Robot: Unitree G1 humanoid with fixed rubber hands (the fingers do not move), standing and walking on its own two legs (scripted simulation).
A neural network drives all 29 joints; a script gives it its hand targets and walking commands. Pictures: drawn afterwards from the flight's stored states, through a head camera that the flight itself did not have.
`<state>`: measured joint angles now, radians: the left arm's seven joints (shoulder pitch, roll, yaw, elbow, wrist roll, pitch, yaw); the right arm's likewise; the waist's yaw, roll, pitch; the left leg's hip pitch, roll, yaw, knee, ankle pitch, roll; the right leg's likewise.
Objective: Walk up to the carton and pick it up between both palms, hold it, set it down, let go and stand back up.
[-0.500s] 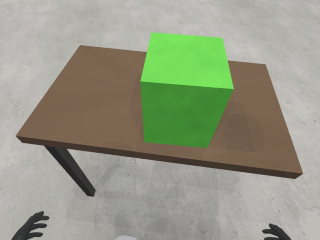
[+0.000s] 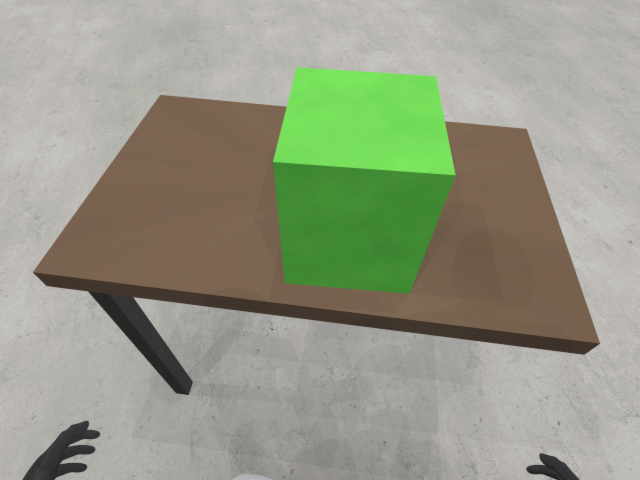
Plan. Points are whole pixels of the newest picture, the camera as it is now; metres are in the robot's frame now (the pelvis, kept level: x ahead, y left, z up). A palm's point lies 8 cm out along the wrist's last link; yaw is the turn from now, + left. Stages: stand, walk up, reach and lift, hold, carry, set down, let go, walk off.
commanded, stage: walk up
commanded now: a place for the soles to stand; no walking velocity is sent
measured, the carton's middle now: (355, 186) +0.49 -0.04 +0.06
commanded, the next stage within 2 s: reach and lift in 0.10 s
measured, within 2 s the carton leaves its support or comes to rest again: neither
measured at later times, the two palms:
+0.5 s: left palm (104, 414) +0.19 +0.28 -0.05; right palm (583, 475) +0.14 -0.31 -0.06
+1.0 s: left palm (125, 398) +0.20 +0.24 -0.02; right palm (549, 424) +0.19 -0.27 -0.03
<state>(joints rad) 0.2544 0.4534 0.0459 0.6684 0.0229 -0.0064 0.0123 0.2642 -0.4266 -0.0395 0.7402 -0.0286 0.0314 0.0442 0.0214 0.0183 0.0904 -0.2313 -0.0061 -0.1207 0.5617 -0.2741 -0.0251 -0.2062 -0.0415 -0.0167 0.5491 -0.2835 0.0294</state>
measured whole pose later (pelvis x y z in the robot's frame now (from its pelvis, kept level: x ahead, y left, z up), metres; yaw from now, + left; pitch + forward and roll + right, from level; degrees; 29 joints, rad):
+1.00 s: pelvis +0.02 -0.01 +0.01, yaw +0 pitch -5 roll +0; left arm 0.18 0.26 0.05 0.33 -0.05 0.16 0.03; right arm 0.20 -0.25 -0.14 0.55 -0.06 -0.20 0.05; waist 0.02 0.01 0.09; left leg -0.09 0.02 -0.11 0.38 -0.21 -0.04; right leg -0.07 -0.03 -0.02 0.38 -0.22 0.03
